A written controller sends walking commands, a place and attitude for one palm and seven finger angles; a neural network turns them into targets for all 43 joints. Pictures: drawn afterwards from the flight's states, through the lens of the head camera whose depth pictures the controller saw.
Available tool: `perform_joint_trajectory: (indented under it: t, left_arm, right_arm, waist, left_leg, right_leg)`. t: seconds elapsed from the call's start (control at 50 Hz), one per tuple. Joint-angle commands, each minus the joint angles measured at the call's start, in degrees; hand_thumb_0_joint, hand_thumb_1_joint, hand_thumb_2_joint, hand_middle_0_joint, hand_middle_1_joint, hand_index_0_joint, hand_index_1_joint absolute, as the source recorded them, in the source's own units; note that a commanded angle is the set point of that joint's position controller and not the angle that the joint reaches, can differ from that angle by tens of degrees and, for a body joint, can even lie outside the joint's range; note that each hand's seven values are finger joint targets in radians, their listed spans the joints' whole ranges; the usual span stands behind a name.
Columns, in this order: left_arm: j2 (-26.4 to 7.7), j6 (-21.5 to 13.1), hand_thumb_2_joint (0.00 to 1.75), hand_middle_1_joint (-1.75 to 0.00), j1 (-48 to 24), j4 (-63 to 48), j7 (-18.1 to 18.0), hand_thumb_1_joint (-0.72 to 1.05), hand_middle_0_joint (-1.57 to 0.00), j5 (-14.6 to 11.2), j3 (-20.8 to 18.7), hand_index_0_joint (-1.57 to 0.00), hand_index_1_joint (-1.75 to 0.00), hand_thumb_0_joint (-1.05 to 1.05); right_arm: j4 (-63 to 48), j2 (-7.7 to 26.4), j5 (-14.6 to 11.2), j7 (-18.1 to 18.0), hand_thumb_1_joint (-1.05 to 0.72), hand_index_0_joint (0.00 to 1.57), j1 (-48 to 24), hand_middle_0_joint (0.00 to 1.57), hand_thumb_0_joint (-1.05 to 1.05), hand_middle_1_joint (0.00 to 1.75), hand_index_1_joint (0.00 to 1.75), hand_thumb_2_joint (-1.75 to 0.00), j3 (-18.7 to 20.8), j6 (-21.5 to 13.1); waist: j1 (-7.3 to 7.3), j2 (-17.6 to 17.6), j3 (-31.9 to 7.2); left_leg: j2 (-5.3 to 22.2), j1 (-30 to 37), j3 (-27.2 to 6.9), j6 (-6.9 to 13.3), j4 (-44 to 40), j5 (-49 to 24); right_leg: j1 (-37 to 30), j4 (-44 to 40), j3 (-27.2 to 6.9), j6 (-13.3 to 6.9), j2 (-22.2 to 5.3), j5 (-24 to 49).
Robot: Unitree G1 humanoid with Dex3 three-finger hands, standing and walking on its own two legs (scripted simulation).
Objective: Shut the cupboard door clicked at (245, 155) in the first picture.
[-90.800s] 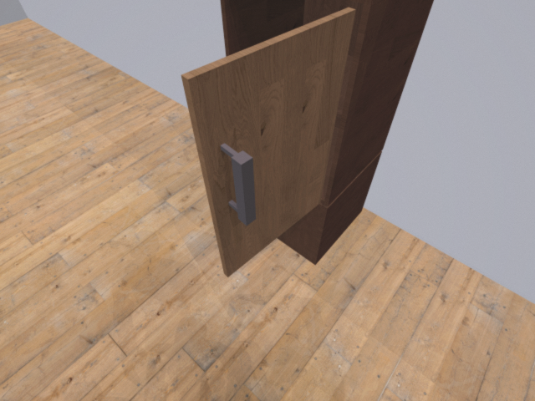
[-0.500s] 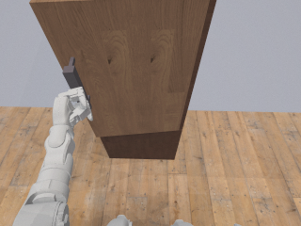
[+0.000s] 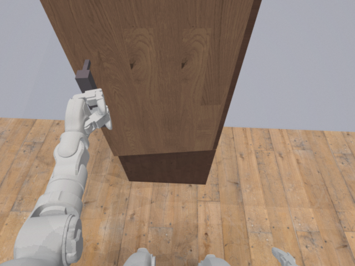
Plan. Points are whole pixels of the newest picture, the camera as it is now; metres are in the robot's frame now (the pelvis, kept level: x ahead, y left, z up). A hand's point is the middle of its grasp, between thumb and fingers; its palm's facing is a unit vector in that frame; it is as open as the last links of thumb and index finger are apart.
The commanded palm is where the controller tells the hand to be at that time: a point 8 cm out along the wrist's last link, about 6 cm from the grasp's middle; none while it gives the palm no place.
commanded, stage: push the door shut along its arc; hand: left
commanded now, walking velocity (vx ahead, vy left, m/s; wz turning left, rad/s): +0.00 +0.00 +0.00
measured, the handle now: (96, 95) +0.51 +0.21 +0.07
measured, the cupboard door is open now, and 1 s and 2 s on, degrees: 7 0 0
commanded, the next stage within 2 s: pull the fist back off the door in 0.64 s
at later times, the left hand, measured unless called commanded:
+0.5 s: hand (105, 102) +0.47 +0.18 +0.09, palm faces -0.11 -0.99 -0.04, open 3.2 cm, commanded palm +0.49 +0.21 +0.08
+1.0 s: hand (109, 99) +0.48 +0.17 +0.09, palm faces +0.14 -0.99 -0.03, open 3.3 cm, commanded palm +0.48 +0.19 +0.08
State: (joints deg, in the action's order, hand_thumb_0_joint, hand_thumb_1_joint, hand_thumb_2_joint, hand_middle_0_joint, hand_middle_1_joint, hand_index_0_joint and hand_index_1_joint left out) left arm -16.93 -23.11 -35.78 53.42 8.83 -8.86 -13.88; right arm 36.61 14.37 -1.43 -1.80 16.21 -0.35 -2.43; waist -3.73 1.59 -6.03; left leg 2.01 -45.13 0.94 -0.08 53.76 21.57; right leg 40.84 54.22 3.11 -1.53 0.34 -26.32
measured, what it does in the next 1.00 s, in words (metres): shifts its weight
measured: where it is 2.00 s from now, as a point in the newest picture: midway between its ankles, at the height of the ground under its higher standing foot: outside the picture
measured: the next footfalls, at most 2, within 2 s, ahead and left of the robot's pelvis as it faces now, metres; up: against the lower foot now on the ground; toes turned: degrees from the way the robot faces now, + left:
none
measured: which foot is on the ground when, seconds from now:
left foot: down 0.00-1.00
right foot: down 0.00-1.00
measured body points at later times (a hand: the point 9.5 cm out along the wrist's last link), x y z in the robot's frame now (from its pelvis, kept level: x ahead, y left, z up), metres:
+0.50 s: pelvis -0.01 +0.01 -0.02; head +0.09 +0.02 +0.42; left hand +0.47 +0.23 +0.09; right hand +0.01 -0.27 -0.13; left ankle +0.05 +0.12 -0.68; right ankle +0.00 -0.10 -0.68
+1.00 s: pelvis -0.05 +0.01 -0.03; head +0.05 +0.04 +0.40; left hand +0.47 +0.22 +0.09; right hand -0.01 -0.25 -0.14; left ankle +0.05 +0.12 -0.68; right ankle +0.00 -0.10 -0.68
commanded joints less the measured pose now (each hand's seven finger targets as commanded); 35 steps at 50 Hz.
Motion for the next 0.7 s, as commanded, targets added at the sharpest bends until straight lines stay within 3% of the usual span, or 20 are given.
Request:
perform_joint_trajectory:
  t: [0.0, 0.06, 0.1, 0.14, 0.22, 0.28, 0.32, 0.4, 0.48, 0.5, 0.54, 0.68]
  left_arm:
    - [-12.0, -3.6, 0.90, -1.50, -26.3, -7.6, 2.4, 0.90, -1.30, -1.0, -2.6, -1.30, -1.50, 0.00]
    - [-11.3, -3.3, 0.90, -1.50, -32.2, -6.0, 3.8, 0.90, -1.30, -0.6, -0.6, -1.30, -1.50, 0.00]
    - [-11.1, -3.7, 0.90, -1.50, -33.9, -5.8, 4.1, 0.90, -1.30, -0.5, -0.3, -1.30, -1.50, 0.00]
    - [-10.3, -3.5, 0.90, -1.50, -35.5, -4.9, 4.7, 0.90, -1.30, -0.7, 0.6, -1.30, -1.50, 0.00]
    - [-13.6, -2.8, 0.90, -1.50, -39.2, -0.7, 5.8, 0.90, -1.30, -0.3, -0.8, -1.30, -1.50, 0.00]
    - [-13.1, -2.4, 0.90, -1.50, -43.3, 0.2, 7.1, 0.90, -1.30, -0.3, 0.7, -1.30, -1.50, 0.00]
    - [-15.7, -2.0, 0.90, -1.50, -43.8, 1.9, 7.8, 0.90, -1.30, -0.2, -1.0, -1.30, -1.50, 0.00]
    - [-17.0, -1.8, 0.90, -1.50, -48.1, 2.6, 9.0, 0.90, -1.30, 0.0, -0.9, -1.30, -1.50, 0.00]
    - [-17.4, -0.5, 0.90, -1.50, -52.5, 5.1, 9.6, 0.90, -1.30, -0.1, -0.3, -1.30, -1.50, 0.00]
    - [-18.1, -0.3, 0.90, -1.50, -54.5, 4.6, 9.8, 0.90, -1.30, -0.1, -0.3, -1.30, -1.50, 0.00]
    - [-17.1, 0.1, 0.90, -1.50, -56.5, 4.7, 10.2, 0.90, -1.30, 0.2, 1.3, -1.30, -1.50, 0.00]
    - [-15.2, 1.9, 0.90, -1.50, -60.5, 5.6, 10.1, 0.90, -1.30, 0.1, 3.5, -1.30, -1.50, 0.00]
  right_arm:
    - [-4.4, 8.6, -0.1, -0.6, -0.90, 0.20, 5.5, 0.20, 0.00, 0.30, 0.30, -0.90, 2.9, -1.1]
    - [-3.9, 8.8, -0.2, -0.7, -0.90, 0.20, 6.3, 0.20, 0.00, 0.30, 0.30, -0.90, 3.0, -0.7]
    - [-3.5, 9.1, -0.1, -0.6, -0.90, 0.20, 7.1, 0.20, 0.00, 0.30, 0.30, -0.90, 3.3, -0.9]
    - [-3.2, 9.2, 0.0, -0.4, -0.90, 0.20, 7.8, 0.20, 0.00, 0.30, 0.30, -0.90, 3.3, -0.9]
    - [-2.1, 10.1, -0.1, -0.7, -0.90, 0.20, 9.1, 0.20, 0.00, 0.30, 0.30, -0.90, 3.3, -0.8]
    - [-1.7, 10.3, 0.1, -0.7, -0.90, 0.20, 10.2, 0.20, 0.00, 0.30, 0.30, -0.90, 3.2, -1.2]
    - [-1.3, 10.8, 0.1, -0.7, -0.90, 0.20, 10.7, 0.20, 0.00, 0.30, 0.30, -0.90, 3.2, -1.3]
    - [-0.9, 11.2, 0.2, -0.6, -0.90, 0.20, 11.7, 0.20, 0.00, 0.30, 0.30, -0.90, 3.1, -1.7]
    - [-0.1, 11.5, 0.1, -0.8, -0.90, 0.20, 12.8, 0.20, 0.00, 0.30, 0.30, -0.90, 2.9, -2.2]
    - [-0.2, 11.7, -0.1, -0.9, -0.90, 0.20, 12.7, 0.20, 0.00, 0.30, 0.30, -0.90, 2.9, -2.5]
    - [0.1, 11.7, -0.1, -1.0, -0.90, 0.20, 12.9, 0.20, 0.00, 0.30, 0.30, -0.90, 2.8, -3.0]
    - [0.8, 12.5, -0.1, -1.5, -0.90, 0.20, 13.0, 0.20, 0.00, 0.30, 0.30, -0.90, 2.1, -5.8]
  waist:
    - [-2.21, -0.6, -20.6]
    - [-3.86, -0.4, -18.8]
    - [-4.08, 1.9, -21.2]
    - [-4.84, 0.8, -21.6]
    - [-6.00, 0.2, -20.9]
    - [-7.01, 2.7, -21.7]
    - [-7.00, 3.0, -22.3]
    - [-8.03, 4.9, -23.4]
    - [-10.20, 2.3, -19.8]
    - [-10.51, 2.7, -21.0]
    - [-10.93, 5.7, -21.2]
    - [-12.77, 7.3, -20.7]
  left_leg:
    - [-1.9, 14.4, -2.3, 1.8, -4.2, -10.7]
    - [-1.7, 13.5, -2.9, 1.9, -4.0, -8.7]
    - [-1.6, 16.0, -3.5, 1.8, -3.3, -10.0]
    - [-1.5, 15.9, -3.8, 1.9, -3.0, -9.3]
    - [-1.4, 13.4, -4.2, 2.2, -2.3, -6.7]
    - [-1.5, 13.5, -4.7, 2.3, -1.6, -6.7]
    - [-1.1, 13.1, -5.0, 2.1, -1.3, -6.1]
    - [-0.8, 13.3, -5.6, 2.1, -0.6, -5.7]
    - [-0.8, 9.7, -6.0, 2.6, 0.0, -1.5]
    - [-0.7, 8.8, -5.7, 2.7, 0.4, -0.6]
    - [-0.6, 10.0, -6.4, 2.4, 0.3, 1.3]
    - [-0.1, 10.4, -8.3, 2.4, -0.1, 8.1]
  right_leg:
    - [-4.2, -7.7, -3.4, 0.9, 1.1, 18.8]
    - [-1.3, -7.8, -3.2, 0.9, 1.1, 16.2]
    - [0.9, -7.0, -2.9, 0.6, 1.3, 15.8]
    - [1.8, -7.2, -2.8, 0.7, 1.4, 14.7]
    - [3.4, -7.3, -3.1, 0.7, 1.5, 11.7]
    - [5.5, -6.5, -2.9, 0.4, 1.7, 10.7]
    - [6.3, -6.4, -2.9, 0.4, 1.7, 9.5]
    - [8.6, -5.6, -2.6, 0.2, 1.8, 8.2]
    - [11.2, -6.0, -2.6, 0.4, 2.1, 4.8]
    - [11.1, -5.9, -3.2, 0.7, 1.9, 4.2]
    - [14.1, -5.2, -2.7, 0.3, 1.8, 2.5]
    - [19.7, -4.3, -1.8, 0.2, 1.9, -1.5]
